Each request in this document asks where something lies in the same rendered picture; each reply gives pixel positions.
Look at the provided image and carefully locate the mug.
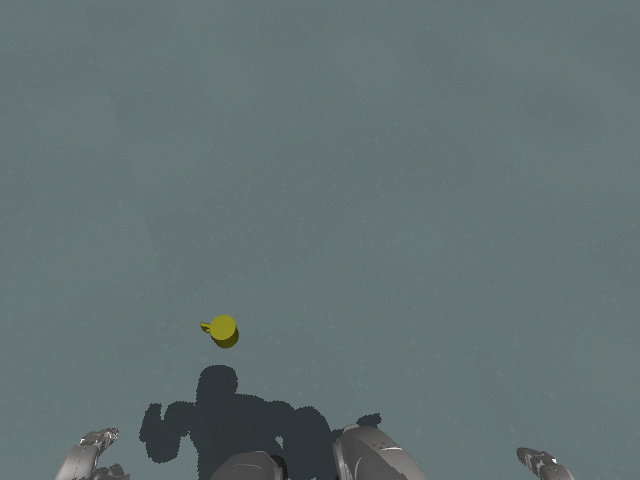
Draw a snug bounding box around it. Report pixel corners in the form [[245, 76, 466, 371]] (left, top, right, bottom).
[[200, 315, 239, 348]]

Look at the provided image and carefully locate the left robot hand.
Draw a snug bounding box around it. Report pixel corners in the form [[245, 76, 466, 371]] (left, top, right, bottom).
[[54, 428, 130, 480]]

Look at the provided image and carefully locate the right robot hand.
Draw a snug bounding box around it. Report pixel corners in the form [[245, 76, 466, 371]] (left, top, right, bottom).
[[516, 447, 575, 480]]

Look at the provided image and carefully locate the left robot foot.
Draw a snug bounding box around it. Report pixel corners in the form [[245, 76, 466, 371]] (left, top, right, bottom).
[[270, 455, 288, 480]]

